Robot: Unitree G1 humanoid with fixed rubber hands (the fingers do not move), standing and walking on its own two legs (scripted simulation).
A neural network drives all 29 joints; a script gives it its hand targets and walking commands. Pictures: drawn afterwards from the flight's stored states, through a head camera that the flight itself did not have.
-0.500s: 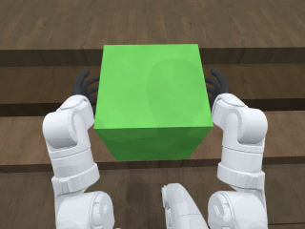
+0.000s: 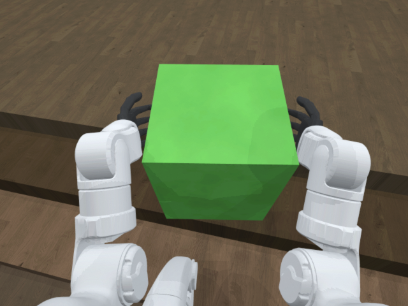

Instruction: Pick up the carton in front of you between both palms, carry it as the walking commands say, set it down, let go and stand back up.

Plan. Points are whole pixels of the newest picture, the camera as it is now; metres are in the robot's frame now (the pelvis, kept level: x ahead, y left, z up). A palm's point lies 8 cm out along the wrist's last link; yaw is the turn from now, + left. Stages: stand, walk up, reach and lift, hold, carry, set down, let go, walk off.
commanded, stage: carry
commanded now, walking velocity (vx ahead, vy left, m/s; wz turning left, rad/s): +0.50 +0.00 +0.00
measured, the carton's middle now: (216, 150) +0.39 +0.03 +0.09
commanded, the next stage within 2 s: none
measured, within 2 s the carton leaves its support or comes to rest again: neither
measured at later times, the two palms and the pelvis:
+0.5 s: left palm (157, 8) +0.67 +0.19 +0.24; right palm (293, 16) +0.64 -0.11 +0.24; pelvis +0.30 +0.07 +0.12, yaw -2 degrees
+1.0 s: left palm out of the picture +0.93 +0.17 +0.39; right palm out of the picture +0.95 -0.13 +0.39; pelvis +0.59 -0.01 +0.24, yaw +0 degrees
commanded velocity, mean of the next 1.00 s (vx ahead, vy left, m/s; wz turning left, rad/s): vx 0.50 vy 0.00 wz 0.00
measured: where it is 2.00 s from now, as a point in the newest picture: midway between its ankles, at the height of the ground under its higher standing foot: (225, 95)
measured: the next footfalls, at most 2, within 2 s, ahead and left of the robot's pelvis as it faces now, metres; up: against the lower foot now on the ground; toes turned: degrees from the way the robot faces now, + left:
left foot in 0.24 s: +0.39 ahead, +0.16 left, +0.13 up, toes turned +7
right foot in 0.74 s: +0.66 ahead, -0.10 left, +0.26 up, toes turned -8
